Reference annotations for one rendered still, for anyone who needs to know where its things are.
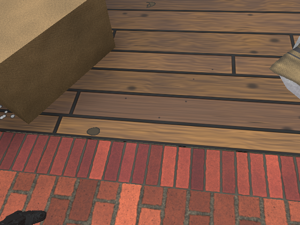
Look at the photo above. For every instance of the left robot hand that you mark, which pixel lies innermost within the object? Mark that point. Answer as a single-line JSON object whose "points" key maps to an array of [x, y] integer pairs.
{"points": [[24, 218]]}

